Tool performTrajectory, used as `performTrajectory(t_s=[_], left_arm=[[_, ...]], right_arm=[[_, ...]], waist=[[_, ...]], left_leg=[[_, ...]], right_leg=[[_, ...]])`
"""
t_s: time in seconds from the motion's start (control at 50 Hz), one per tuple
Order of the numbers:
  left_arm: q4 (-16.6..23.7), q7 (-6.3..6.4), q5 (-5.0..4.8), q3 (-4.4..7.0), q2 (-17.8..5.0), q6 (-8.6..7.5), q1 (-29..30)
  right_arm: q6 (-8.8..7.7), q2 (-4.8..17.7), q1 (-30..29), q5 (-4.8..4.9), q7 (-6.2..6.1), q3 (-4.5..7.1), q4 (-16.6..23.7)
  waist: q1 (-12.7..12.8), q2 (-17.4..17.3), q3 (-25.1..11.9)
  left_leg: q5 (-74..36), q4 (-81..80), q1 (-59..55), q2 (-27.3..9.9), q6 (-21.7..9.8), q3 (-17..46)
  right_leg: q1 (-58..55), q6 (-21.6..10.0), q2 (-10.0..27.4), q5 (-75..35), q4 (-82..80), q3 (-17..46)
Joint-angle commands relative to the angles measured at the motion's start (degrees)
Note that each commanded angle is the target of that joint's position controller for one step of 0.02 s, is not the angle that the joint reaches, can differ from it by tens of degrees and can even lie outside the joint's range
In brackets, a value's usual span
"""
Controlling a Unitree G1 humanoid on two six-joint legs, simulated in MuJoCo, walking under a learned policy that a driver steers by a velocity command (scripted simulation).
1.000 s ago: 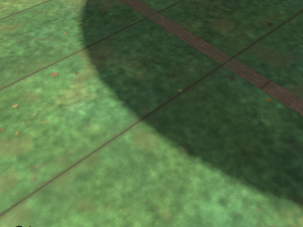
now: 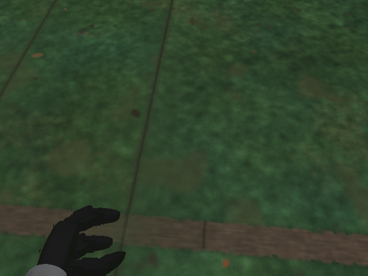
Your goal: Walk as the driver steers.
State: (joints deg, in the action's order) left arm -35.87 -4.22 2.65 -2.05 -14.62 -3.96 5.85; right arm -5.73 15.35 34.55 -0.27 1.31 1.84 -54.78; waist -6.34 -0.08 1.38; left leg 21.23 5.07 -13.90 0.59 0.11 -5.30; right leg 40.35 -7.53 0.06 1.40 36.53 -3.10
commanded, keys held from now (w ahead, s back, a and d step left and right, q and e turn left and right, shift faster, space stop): w+e+shift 0.04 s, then e+shift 0.34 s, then w+e+shift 0.62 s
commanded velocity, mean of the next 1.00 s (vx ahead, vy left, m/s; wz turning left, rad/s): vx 0.67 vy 0.00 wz -0.81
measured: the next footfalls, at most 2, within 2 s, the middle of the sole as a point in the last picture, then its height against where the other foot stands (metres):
right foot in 0.06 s outside the picture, level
left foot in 0.44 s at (170, 240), level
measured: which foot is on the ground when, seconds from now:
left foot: down 0.00-0.04, up 0.06-0.42, down 0.44-0.98, up 1.00-1.00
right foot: up 0.00-0.04, down 0.06-0.44, up 0.46-0.98, down 1.00-1.00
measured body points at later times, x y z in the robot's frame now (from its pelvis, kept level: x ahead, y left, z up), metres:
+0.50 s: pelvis +0.39 -0.02 -0.01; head +0.43 -0.03 +0.44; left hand +0.51 +0.26 -0.13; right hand +0.52 -0.32 -0.09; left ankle +0.54 +0.03 -0.72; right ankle +0.25 -0.07 -0.66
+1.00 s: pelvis +0.63 -0.25 -0.02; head +0.64 -0.27 +0.43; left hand +0.97 -0.29 -0.07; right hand +0.37 -0.38 -0.15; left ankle +0.55 +0.04 -0.70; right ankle +0.66 -0.38 -0.72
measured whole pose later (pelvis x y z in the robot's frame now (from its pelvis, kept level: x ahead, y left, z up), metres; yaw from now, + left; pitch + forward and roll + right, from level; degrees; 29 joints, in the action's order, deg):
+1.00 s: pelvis +0.63 -0.25 -0.02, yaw -50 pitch +2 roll +2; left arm -34.4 -4.7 1.5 2.2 -17.0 0.1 0.9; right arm -2.0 16.8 29.4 -1.9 -0.4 3.1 -51.5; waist -3.6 0.2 1.3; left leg 28.0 26.3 -12.9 -9.7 7.6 -23.7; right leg 34.1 -11.4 -0.1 15.1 42.7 -6.8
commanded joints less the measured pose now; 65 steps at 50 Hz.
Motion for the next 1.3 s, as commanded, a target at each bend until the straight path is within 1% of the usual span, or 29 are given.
performTrajectory(t_s=[0.02,0.04,0.06,0.08,0.1,0.14,0.18,0.22,0.3,0.36,0.4,0.42,0.44,0.46,0.48,0.52,0.56,0.66,0.86,0.92,0.98,1.0,1.02,1.04,1.06,1.1,1.16,1.24,1.3], left_arm=[[-1.85,1.58,0.09,2.88,-8.11,-0.12,-12.94],[-5.97,2.34,-0.39,4.07,-9.87,0.06,-24.77],[-8.51,3.24,0.1,5.59,-13.04,0.13,-33.24],[-8.39,4.24,0.75,6.7,-17.24,0.7,-30.2],[-8.15,4.21,-0.97,7.46,-16.91,0.78,-31.9],[-9.9,4.55,-2.53,7.24,-12.5,0.09,-26.86],[-9.85,5.1,-2.89,6.62,-9.57,-0.05,-23.54],[-10.26,4.84,-3.25,6.43,-9.57,-0.26,-23.78],[-9.49,4.05,-2.64,7.68,-11.57,0.64,-21.66],[-10.21,4.0,-2.89,8.25,-11.13,1.65,-25.1],[-8.87,4.37,-2.59,8.79,-12.7,1.95,-23.34],[-8.04,4.19,-2.54,8.64,-12.15,1.69,-22.88],[-6.58,3.97,-2.49,7.44,-7.63,1.22,-25.92],[-4.95,4.12,-2.21,7.11,-7.28,1.52,-35.08],[-6.58,4.1,-0.33,6.95,-9.55,2.39,-34.06],[-5.47,2.55,0.75,7.77,-11.46,3.26,-25.7],[-4.45,1.08,0.18,7.25,-9.04,4.04,-23.37],[0.28,-0.27,-0.63,6.29,-6.29,4.75,-15.18],[6.24,-2.34,-0.84,4.85,-5.03,4.72,1.43],[6.42,-1.88,-0.82,4.36,-4.39,4.5,2.0],[1.3,0.48,-1.65,6.64,-8.13,3.77,-16.86],[-3.71,1.59,-1.29,8.74,-11.33,3.39,-31.2],[-4.19,2.79,-1.4,10.68,-18.44,3.95,-26.75],[-1.85,3.47,-1.81,11.83,-22.92,4.87,-29.83],[-3.21,3.95,-0.71,11.62,-21.76,4.94,-31.56],[-4.59,4.81,-1.2,10.38,-16.81,3.25,-28.08],[-3.96,4.7,-2.45,8.1,-11.54,1.15,-23.4],[-4.86,3.74,-2.04,8.08,-11.68,-0.57,-25.78],[-6.18,3.38,-2.72,8.72,-12.87,-1.09,-28.23]], right_arm=[[0.07,14.47,-5.57,-0.68,-1.57,2.72,3.8],[1.13,14.44,-7.48,-0.9,-2.17,2.63,4.3],[1.41,12.28,-8.12,-1.23,-2.34,2.15,5.72],[1.06,3.06,-4.03,-1.05,-1.17,0.46,8.75],[0.78,7.97,-5.96,0.03,-1.84,1.13,11.21],[0.07,7.42,-14.59,-0.47,-2.37,0.27,13.59],[1.5,7.11,-17.12,-1.83,-2.05,0.26,14.59],[3.26,6.18,-18.44,-2.47,-1.47,0.15,16.31],[3.99,3.62,-25.03,-1.21,-1.61,-1.18,19.94],[4.56,5.09,-26.32,-0.93,-2.45,-0.97,20.59],[4.17,7.81,-22.32,-1.48,-3.07,-0.19,19.4],[3.53,9.72,-17.51,-1.91,-3.27,0.38,17.94],[3.07,13.43,-12.25,-2.51,-3.67,1.27,17.88],[3.91,15.87,-14.92,-2.07,-3.7,1.94,19.73],[4.51,12.92,-20.36,-2.25,-3.87,2.35,20.58],[4.62,7.74,-24.23,-1.72,-3.6,0.91,20.93],[3.78,9.15,-22.08,-1.66,-3.29,1.55,18.51],[1.36,8.33,-16.93,-0.78,-1.66,2.51,14.89],[0.57,9.99,-8.49,-2.04,-1.98,3.49,8.97],[1.67,11.08,-7.31,-2.01,-2.28,3.52,7.19],[3.49,16.37,-8.81,-1.3,-2.03,4.45,7.66],[3.7,16.36,-11.31,-1.11,-1.64,4.3,9.31],[3.48,7.76,-9.32,-1.7,-0.3,2.54,13.03],[1.82,9.43,-17.91,-1.79,0.08,2.66,18.92],[0.7,10.39,-25.22,-1.27,0.0,2.48,21.7],[-0.16,8.27,-22.56,-1.49,-0.67,1.23,19.64],[3.08,8.15,-18.77,-3.61,-0.56,1.2,18.52],[3.93,5.73,-32.87,-2.66,0.0,-0.04,23.49],[3.36,5.19,-36.85,-1.85,0.59,-0.52,24.6]], waist=[[13.46,-8.55,-5.16],[18.79,-8.23,-10.42],[20.62,-5.05,-14.11],[11.43,11.15,-16.46],[13.54,8.98,-23.9],[9.82,0.58,-7.66],[5.63,-1.72,-1.8],[3.41,-1.27,-1.68],[3.45,1.89,-3.7],[5.49,2.96,-5.47],[2.81,2.41,-7.23],[0.4,0.15,-8.9],[-0.19,-8.95,-14.63],[5.29,-17.54,-22.89],[5.97,-14.29,-17.51],[6.11,-4.9,-4.73],[6.28,-5.97,-1.57],[5.61,-3.97,-0.84],[2.09,-3.47,8.34],[3.56,-4.45,8.16],[13.64,-6.89,-4.28],[20.15,-4.1,-11.43],[12.7,10.5,-11.96],[14.48,9.59,-19.37],[15.4,3.31,-13.88],[9.96,-1.83,-4.06],[4.11,-0.88,-0.66],[6.59,-0.37,6.32],[8.84,1.39,4.25]], left_leg=[[-79.41,18.68,10.99,-13.7,-5.78,-1.93],[-78.68,34.23,13.69,-12.84,-4.74,-3.38],[-59.94,53.97,24.26,-10.26,-3.68,-3.59],[4.18,76.08,46.28,-0.76,-0.72,-3.16],[6.92,85.49,54.44,1.99,-0.74,5.62],[0.21,76.33,56.32,-3.65,-0.22,7.36],[1.37,68.7,51.1,-5.02,1.64,7.75],[2.36,59.59,47.3,-5.12,2.91,7.64],[-13.21,38.27,33.49,0.74,2.67,2.93],[-22.91,29.96,24.1,3.76,1.99,3.95],[-24.59,24.64,18.24,2.9,0.8,6.96],[-23.95,22.69,12.25,-0.19,-0.32,8.9],[-18.88,21.74,3.41,-14.37,-3.26,21.61],[1.08,15.54,-1.12,-29.23,-10.24,44.92],[29.02,9.64,6.13,-28.23,-13.34,53.36],[25.61,6.91,18.71,-21.55,-9.42,38.07],[14.85,4.96,23.62,-17.99,-7.49,25.46],[5.11,1.69,19.41,-18.79,-7.55,13.12],[-6.44,-1.7,11.22,-18.55,-4.24,-7.97],[-33.07,4.67,6.55,-17.85,-3.28,-14.42],[-75.41,32.27,9.44,-20.2,-3.76,-15.19],[-66.02,51.66,22.26,-19.08,-2.36,-14.54],[-4.74,70.69,49.08,-10.3,1.13,-12.29],[7.12,83.74,60.23,-1.99,3.47,-0.47],[1.18,82.82,66.88,-5.05,2.57,6.24],[-1.9,73.19,60.78,-9.06,1.98,7.05],[2.03,65.21,52.23,-10.48,3.75,7.86],[-10.18,47.18,51.38,-8.16,5.22,4.71],[-24.56,35.24,44.56,-4.9,3.54,4.59]], right_leg=[[-27.59,-2.93,-6.93,6.9,-0.33,-4.75],[-39.2,-4.3,-7.75,7.58,-3.82,-4.05],[-51.71,-5.99,-1.54,11.17,-4.37,4.58],[-63.99,-11.5,15.02,3.78,-5.86,32.13],[-68.8,-17.88,19.32,-11.69,-12.18,48.5],[-52.71,-14.68,14.03,-31.49,-13.42,31.68],[-39.07,-11.86,8.82,-37.17,-16.73,24.72],[-33.24,-10.75,6.81,-42.47,-17.7,22.26],[-20.61,-5.21,-1.75,-41.94,-15.97,15.88],[-19.05,0.33,-4.16,-29.62,-10.04,19.62],[-20.93,2.22,-4.21,-21.46,-2.02,24.1],[-19.4,2.7,-5.59,-13.83,6.54,23.49],[-14.84,3.06,-8.97,14.4,22.97,17.81],[-7.76,2.8,-11.0,36.93,32.62,12.52],[-1.79,2.79,-4.77,28.98,38.94,9.41],[-0.8,3.74,-1.53,22.58,37.04,7.29],[-2.85,4.08,1.49,20.35,33.53,6.78],[4.88,4.18,5.05,10.8,33.4,6.96],[8.92,1.36,6.71,3.52,15.93,-0.7],[2.5,-2.25,3.48,11.56,9.23,-5.91],[-24.1,-5.78,-7.05,19.7,7.17,-9.62],[-45.19,-7.65,-8.25,18.18,1.89,-4.61],[-60.85,-11.2,6.22,34.23,-5.81,22.08],[-65.69,-16.02,12.88,38.77,-17.38,49.71],[-64.39,-14.18,13.34,30.59,-20.37,46.61],[-46.94,-12.2,10.28,17.35,-20.88,36.0],[-31.77,-12.85,5.0,11.29,-23.11,28.85],[-22.33,-11.8,0.6,7.08,-28.75,25.92],[-24.96,-8.77,0.37,-7.71,-27.64,25.03]])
